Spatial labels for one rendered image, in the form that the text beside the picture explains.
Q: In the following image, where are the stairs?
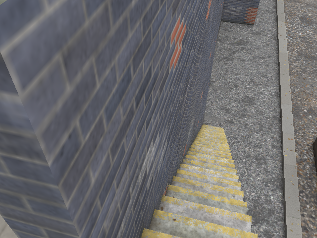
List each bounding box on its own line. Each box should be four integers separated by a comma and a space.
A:
141, 124, 258, 238

